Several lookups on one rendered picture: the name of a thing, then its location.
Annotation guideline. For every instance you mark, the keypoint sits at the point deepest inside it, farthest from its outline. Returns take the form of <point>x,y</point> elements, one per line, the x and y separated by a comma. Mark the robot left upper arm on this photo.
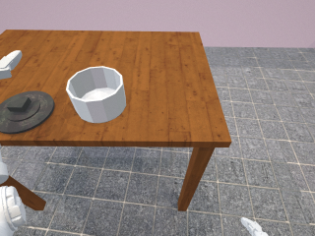
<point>12,211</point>

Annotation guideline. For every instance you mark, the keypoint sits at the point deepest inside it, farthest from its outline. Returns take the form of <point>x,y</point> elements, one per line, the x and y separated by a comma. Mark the knob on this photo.
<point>19,104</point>

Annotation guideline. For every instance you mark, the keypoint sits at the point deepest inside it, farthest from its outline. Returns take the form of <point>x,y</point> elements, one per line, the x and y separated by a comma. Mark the table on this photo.
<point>171,97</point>

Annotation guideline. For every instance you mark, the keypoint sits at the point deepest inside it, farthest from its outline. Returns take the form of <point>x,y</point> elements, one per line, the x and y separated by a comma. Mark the robot left hand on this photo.
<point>8,63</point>

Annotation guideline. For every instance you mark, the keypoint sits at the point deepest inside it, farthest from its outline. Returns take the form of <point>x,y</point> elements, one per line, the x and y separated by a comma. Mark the pot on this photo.
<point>97,94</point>

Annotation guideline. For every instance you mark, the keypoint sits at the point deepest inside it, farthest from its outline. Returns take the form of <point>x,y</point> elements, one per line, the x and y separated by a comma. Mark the robot right hand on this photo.
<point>253,227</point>

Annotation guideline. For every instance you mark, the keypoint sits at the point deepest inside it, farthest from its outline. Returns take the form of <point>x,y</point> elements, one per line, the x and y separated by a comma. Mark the lid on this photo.
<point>40,109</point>

